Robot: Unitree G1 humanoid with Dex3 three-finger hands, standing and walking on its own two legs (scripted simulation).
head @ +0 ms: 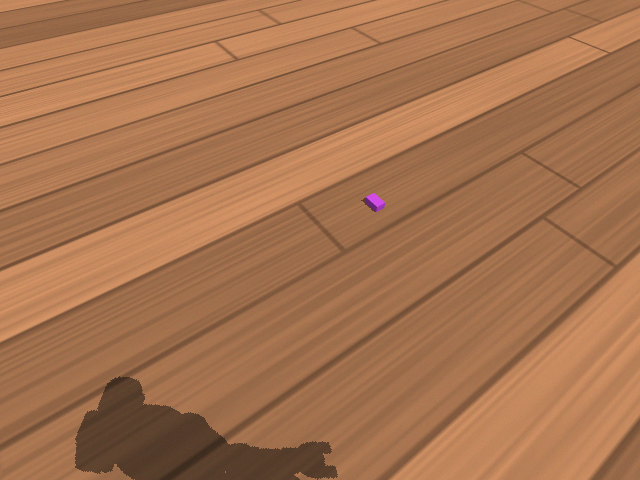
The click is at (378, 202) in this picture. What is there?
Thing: small brick
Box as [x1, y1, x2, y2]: [365, 193, 384, 211]
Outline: 373,193 365,198 365,202 375,211 377,211 384,206 384,202
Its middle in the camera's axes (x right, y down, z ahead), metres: +0.26 -0.16 +1.77
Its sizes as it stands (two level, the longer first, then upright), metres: 0.078 0.049 0.033
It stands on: the floor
